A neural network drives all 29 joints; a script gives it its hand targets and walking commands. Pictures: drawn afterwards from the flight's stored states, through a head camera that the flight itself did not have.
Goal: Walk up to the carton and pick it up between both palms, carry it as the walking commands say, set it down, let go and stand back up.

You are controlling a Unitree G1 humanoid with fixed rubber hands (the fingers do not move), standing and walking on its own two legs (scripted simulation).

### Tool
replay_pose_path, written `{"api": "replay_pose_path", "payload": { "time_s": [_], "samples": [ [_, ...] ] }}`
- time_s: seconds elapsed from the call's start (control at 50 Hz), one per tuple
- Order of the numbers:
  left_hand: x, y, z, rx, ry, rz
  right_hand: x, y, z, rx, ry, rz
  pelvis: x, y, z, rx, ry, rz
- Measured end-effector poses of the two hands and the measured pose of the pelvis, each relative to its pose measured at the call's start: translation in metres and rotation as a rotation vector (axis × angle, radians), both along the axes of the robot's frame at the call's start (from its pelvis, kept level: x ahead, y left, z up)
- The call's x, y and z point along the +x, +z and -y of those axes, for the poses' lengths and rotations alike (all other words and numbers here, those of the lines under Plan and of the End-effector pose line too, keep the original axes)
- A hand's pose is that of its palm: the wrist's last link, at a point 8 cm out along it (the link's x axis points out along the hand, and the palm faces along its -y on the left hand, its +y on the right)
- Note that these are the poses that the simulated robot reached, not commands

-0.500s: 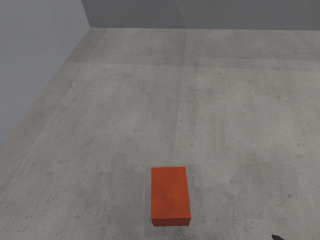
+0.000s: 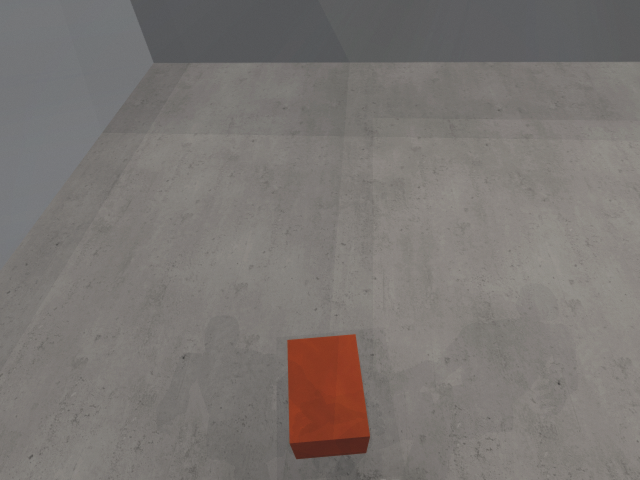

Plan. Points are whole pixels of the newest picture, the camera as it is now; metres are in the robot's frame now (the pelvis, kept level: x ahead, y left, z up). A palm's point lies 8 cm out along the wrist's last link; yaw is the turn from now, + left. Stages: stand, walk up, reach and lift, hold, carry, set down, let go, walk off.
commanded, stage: walk up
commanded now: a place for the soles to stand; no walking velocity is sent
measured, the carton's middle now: (326, 395) +0.45 +0.01 -0.66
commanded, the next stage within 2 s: reach and lift in 1.36 s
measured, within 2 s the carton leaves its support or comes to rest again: neither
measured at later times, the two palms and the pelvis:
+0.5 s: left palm out of the picture +0.10 +0.30 -0.11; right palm out of the picture +0.08 -0.30 -0.12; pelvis +0.02 +0.00 +0.00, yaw -3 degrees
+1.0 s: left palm out of the picture +0.15 +0.29 -0.10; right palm out of the picture +0.06 -0.29 -0.12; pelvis +0.03 +0.01 +0.01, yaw -5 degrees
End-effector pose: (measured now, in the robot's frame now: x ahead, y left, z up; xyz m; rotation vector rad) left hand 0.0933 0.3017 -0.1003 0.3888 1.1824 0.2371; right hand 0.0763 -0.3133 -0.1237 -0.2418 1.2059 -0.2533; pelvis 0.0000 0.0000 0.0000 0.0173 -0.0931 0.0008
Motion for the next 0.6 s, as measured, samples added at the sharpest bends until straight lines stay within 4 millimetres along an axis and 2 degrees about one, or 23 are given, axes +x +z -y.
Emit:
{"api": "replay_pose_path", "payload": {
  "time_s": [0.16, 0.3, 0.44, 0.6],
  "samples": [
    [-0.005, -0.001, -0.001, -0.029, 0.004, -0.011, -0.01, 0.004, -0.017, 0.005, 0.007, -0.015, 0.001, 0.006, -0.009, 0.014, -0.015, -0.015],
    [-0.005, -0.005, -0.003, -0.019, 0.005, -0.01, -0.002, 0.001, -0.024, 0.023, -0.001, 0.003, 0.002, 0.003, -0.007, -0.001, -0.018, 0.004],
    [0.0, -0.006, -0.003, -0.007, -0.017, -0.018, 0.003, 0.002, -0.018, 0.004, -0.001, 0.056, 0.01, -0.001, -0.005, 0.01, -0.051, 0.012],
    [0.013, -0.001, 0.004, -0.023, -0.04, -0.013, -0.001, 0.002, -0.011, -0.002, -0.031, 0.016, 0.022, 0.003, -0.008, -0.012, -0.053, -0.005]
  ]
}}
